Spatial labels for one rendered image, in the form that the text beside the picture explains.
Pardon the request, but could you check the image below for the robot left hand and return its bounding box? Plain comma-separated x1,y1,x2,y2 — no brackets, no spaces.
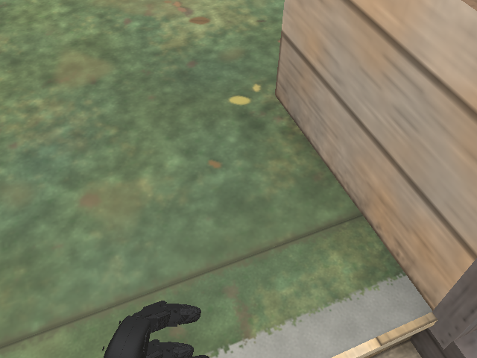
102,301,209,358

